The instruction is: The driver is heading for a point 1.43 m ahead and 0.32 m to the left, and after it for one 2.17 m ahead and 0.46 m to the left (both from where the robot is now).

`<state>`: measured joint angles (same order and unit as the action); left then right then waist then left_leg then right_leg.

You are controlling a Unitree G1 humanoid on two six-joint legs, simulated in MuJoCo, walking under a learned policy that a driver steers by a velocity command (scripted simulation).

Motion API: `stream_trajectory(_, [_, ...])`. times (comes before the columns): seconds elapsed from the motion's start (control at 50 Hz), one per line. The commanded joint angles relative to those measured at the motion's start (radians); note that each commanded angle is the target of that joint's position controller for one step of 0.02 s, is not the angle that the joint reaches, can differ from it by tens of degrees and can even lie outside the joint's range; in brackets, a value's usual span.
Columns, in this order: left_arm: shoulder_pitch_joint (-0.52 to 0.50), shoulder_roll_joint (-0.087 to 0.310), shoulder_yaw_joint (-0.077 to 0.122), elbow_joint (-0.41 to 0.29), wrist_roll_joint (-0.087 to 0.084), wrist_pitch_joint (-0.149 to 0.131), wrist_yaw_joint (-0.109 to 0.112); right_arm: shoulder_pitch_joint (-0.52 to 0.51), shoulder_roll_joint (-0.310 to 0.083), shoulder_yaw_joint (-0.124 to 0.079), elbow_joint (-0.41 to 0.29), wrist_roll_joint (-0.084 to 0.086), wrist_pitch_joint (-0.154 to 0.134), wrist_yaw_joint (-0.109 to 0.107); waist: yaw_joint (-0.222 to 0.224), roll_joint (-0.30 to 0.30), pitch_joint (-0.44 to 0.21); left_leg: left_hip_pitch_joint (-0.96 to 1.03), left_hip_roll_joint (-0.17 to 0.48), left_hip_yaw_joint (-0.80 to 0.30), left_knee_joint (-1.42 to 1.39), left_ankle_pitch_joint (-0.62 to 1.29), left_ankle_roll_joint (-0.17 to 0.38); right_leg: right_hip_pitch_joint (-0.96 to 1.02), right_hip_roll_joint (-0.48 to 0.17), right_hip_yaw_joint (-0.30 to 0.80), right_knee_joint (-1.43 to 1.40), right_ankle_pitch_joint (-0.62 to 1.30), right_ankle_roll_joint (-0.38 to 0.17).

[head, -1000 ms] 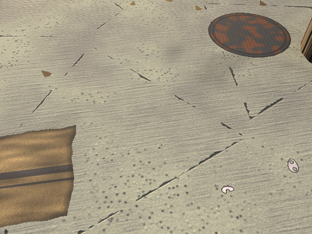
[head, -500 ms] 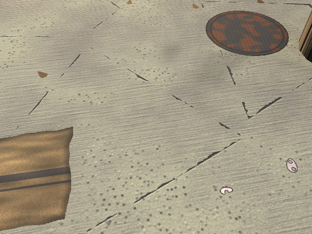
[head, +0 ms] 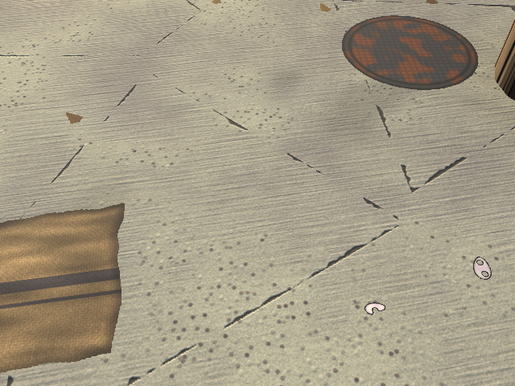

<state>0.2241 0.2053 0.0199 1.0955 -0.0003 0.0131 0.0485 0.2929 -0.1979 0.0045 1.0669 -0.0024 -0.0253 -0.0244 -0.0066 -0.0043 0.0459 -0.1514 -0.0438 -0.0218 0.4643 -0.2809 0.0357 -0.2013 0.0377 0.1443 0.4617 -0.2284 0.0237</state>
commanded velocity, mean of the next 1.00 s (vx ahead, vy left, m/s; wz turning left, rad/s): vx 0.16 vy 0.00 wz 0.23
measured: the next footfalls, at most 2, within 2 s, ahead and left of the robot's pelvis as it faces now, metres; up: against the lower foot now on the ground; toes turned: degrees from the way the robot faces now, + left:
right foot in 0.42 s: +0.10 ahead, -0.15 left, +0.00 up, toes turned -1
left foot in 0.84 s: +0.31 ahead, +0.06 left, +0.00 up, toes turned +13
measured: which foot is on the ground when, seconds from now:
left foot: down 0.00-0.42, up 0.44-0.82, down 0.84-1.00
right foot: down 0.00-0.16, up 0.18-0.40, down 0.42-0.86, up 0.88-1.00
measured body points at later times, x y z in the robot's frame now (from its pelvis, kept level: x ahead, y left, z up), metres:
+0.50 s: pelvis +0.08 -0.05 +0.00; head +0.08 -0.07 +0.45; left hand +0.09 +0.21 -0.13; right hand +0.08 -0.32 -0.16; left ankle -0.01 +0.09 -0.68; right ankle +0.06 -0.14 -0.74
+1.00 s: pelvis +0.20 -0.03 -0.01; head +0.24 -0.01 +0.44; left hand +0.26 +0.27 -0.13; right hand +0.42 -0.26 -0.11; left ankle +0.27 +0.05 -0.74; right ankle +0.18 -0.19 -0.65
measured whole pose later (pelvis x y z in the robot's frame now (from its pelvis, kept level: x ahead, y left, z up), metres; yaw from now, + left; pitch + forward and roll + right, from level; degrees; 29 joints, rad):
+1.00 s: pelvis +0.20 -0.03 -0.01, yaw +16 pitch +2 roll -1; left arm 0.12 0.29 0.04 0.85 0.00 -0.02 0.04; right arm 0.15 -0.28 -0.06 0.73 0.00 -0.01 0.00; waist -0.01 -0.01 0.06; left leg -0.41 -0.08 -0.01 0.48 -0.10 0.09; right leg -0.49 0.00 0.04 1.19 -0.46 0.02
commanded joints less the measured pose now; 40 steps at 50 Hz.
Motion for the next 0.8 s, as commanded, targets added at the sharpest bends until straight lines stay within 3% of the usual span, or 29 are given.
stream_trajectory(0.02, [0.035,0.096,0.011,-0.016,0.0,-0.008,0.003,0.058,-0.098,-0.016,-0.017,0.0,-0.006,-0.003,0.0,0.011,0.025,-0.065,0.061,-0.057,-0.116,0.062,0.007,-0.001,-0.021,-0.003,-0.059,0.111,-0.024])
stream_trajectory(0.1, [0.048,0.092,0.007,-0.009,0.0,-0.009,0.004,0.068,-0.095,-0.015,-0.014,0.001,-0.006,-0.003,0.0,0.011,0.025,-0.066,0.061,-0.058,-0.119,0.062,0.01,-0.006,-0.022,-0.005,-0.06,0.109,-0.022])
stream_trajectory(0.12, [0.066,0.076,0.003,0.001,0.001,-0.009,0.004,0.085,-0.085,-0.012,-0.004,-0.001,-0.005,-0.004,0.0,0.018,0.0,-0.059,0.057,-0.058,-0.137,-0.044,0.011,0.005,-0.01,-0.02,-0.057,0.038,-0.023])
stream_trajectory(0.14, [0.067,0.07,0.001,0.001,-0.001,-0.008,0.006,0.09,-0.099,-0.017,-0.002,0.003,-0.002,-0.007,-0.004,0.037,0.014,-0.07,0.058,-0.073,-0.159,-0.192,0.023,-0.016,0.014,-0.048,-0.028,-0.064,-0.025])
stream_trajectory(0.16, [0.06,0.076,0.002,-0.005,-0.005,-0.012,0.007,0.09,-0.139,-0.03,-0.007,0.011,0.0,-0.012,-0.011,0.077,0.033,-0.081,0.083,-0.121,-0.188,-0.351,0.054,-0.065,0.045,-0.09,0.038,-0.192,-0.029])
stream_trajectory(0.2, [0.004,0.074,-0.001,-0.043,-0.008,-0.038,-0.001,0.136,-0.207,-0.054,-0.011,0.022,-0.004,-0.019,-0.043,0.168,0.088,-0.074,0.26,-0.362,-0.314,-0.576,0.166,-0.211,0.029,-0.13,0.227,-0.23,-0.037])
stream_trajectory(0.22, [-0.021,0.078,-0.002,-0.059,-0.013,-0.056,-0.009,0.13,-0.226,-0.064,-0.019,0.021,-0.011,-0.02,-0.045,0.17,0.129,-0.096,0.345,-0.459,-0.358,-0.559,0.214,-0.262,-0.024,-0.124,0.316,-0.195,-0.043])
stream_trajectory(0.24, [-0.036,0.085,0.002,-0.068,-0.018,-0.071,-0.017,0.125,-0.217,-0.066,-0.028,0.015,-0.021,-0.018,-0.045,0.152,0.15,-0.079,0.378,-0.494,-0.371,-0.495,0.237,-0.324,-0.058,-0.109,0.394,-0.221,-0.048])
stream_trajectory(0.26, [-0.034,0.09,0.006,-0.073,-0.023,-0.083,-0.024,0.121,-0.201,-0.065,-0.036,0.013,-0.028,-0.014,-0.037,0.13,0.151,-0.035,0.384,-0.486,-0.365,-0.428,0.236,-0.379,-0.084,-0.1,0.431,-0.251,-0.056])
stream_trajectory(0.3, [-0.033,0.088,0.008,-0.08,-0.032,-0.104,-0.037,0.098,-0.186,-0.065,-0.059,0.029,-0.034,-0.008,-0.021,0.103,0.125,0.008,0.334,-0.376,-0.343,-0.299,0.186,-0.352,-0.106,-0.114,0.31,-0.233,-0.069])
stream_trajectory(0.34, [-0.008,0.072,0.01,-0.07,-0.032,-0.116,-0.045,0.076,-0.203,-0.068,-0.072,0.039,-0.027,-0.005,0.004,0.109,0.081,-0.061,0.251,-0.235,-0.295,-0.204,0.15,-0.158,-0.063,-0.182,0.128,-0.134,-0.063])
stream_trajectory(0.38, [0.124,0.076,0.024,-0.012,-0.03,-0.112,-0.047,0.077,-0.208,-0.067,-0.082,0.042,-0.018,-0.001,0.055,0.089,0.036,-0.199,0.191,-0.169,-0.2,-0.2,0.135,0.105,0.008,-0.243,0.023,0.002,-0.044])
stream_trajectory(0.4, [0.2,0.086,0.031,0.011,-0.031,-0.106,-0.044,0.062,-0.19,-0.059,-0.093,0.038,-0.022,0.001,0.091,0.057,0.021,-0.262,0.161,-0.139,-0.111,-0.165,0.116,0.203,-0.006,-0.21,-0.006,-0.012,-0.05])
stream_trajectory(0.42, [0.31,0.148,0.048,0.02,-0.027,-0.107,-0.035,0.029,-0.119,-0.037,-0.114,0.029,-0.032,0.012,0.142,-0.107,-0.009,-0.385,0.073,-0.044,0.19,-0.1,0.061,0.326,-0.182,0.041,-0.134,-0.133,-0.1])
stream_trajectory(0.44, [0.438,0.288,0.076,0.031,-0.016,-0.113,-0.042,0.031,-0.043,-0.021,-0.156,0.03,-0.054,0.012,0.156,-0.325,-0.065,-0.595,-0.034,0.01,0.503,-0.257,0.03,0.429,-0.42,0.476,-0.284,-0.316,-0.246])
stream_trajectory(0.46, [0.367,0.224,0.056,0.026,0.007,-0.129,-0.046,0.022,-0.105,-0.035,-0.159,0.053,-0.067,0.009,0.116,-0.178,0.003,-0.65,0.009,-0.118,0.7,-0.269,0.044,0.326,-0.479,0.56,-0.306,-0.329,-0.292])
stream_trajectory(0.48, [0.255,0.165,0.038,-0.014,0.005,-0.14,-0.048,0.021,-0.139,-0.044,-0.16,0.063,-0.071,0.012,0.068,-0.103,0.075,-0.668,0.046,-0.162,0.746,-0.173,0.061,0.254,-0.446,0.415,-0.292,-0.175,-0.255])
stream_trajectory(0.5, [0.163,0.135,0.026,-0.046,0.001,-0.143,-0.052,0.041,-0.143,-0.049,-0.143,0.052,-0.069,0.014,0.03,-0.081,0.076,-0.616,0.073,-0.161,0.724,-0.086,0.058,0.21,-0.381,0.253,-0.279,0.032,-0.207])
stream_trajectory(0.54, [0.098,0.105,0.015,-0.071,0.005,-0.131,-0.051,0.049,-0.155,-0.067,-0.13,0.032,-0.053,0.014,0.0,-0.102,0.047,-0.526,0.089,-0.124,0.639,0.009,0.036,0.182,-0.283,-0.008,-0.238,0.464,-0.123])
stream_trajectory(0.56, [0.105,0.104,0.013,-0.076,0.016,-0.125,-0.043,0.047,-0.141,-0.067,-0.134,0.028,-0.043,0.019,-0.002,-0.115,0.019,-0.485,0.075,-0.085,0.642,0.051,0.019,0.165,-0.258,-0.076,-0.224,0.599,-0.113])
stream_trajectory(0.62, [0.099,0.152,0.017,-0.093,0.024,-0.106,-0.009,-0.047,-0.093,-0.057,-0.207,0.026,-0.018,0.025,-0.004,-0.083,0.02,-0.481,0.075,-0.014,0.521,0.131,-0.032,0.126,-0.245,-0.181,-0.227,0.729,-0.135])
stream_trajectory(0.68, [0.099,0.186,0.023,-0.108,0.011,-0.082,0.016,-0.155,-0.06,-0.041,-0.279,0.018,-0.007,0.034,0.022,-0.092,0.012,-0.415,0.081,0.05,0.324,0.191,-0.047,0.101,-0.235,-0.251,-0.208,0.719,-0.141])
stream_trajectory(0.74, [0.099,0.209,0.035,-0.118,-0.004,-0.062,0.02,-0.175,-0.084,-0.047,-0.319,0.014,0.004,0.052,0.021,-0.091,-0.015,-0.388,0.078,0.07,0.25,0.167,-0.027,0.158,-0.279,-0.256,-0.142,0.736,-0.162])
stream_trajectory(0.8, [0.039,0.223,0.05,-0.155,-0.017,-0.042,0.025,-0.127,-0.127,-0.066,-0.336,0.012,0.002,0.069,-0.019,-0.086,-0.048,-0.316,0.04,0.106,0.185,0.09,0.031,0.183,-0.298,-0.265,0.012,0.861,-0.151])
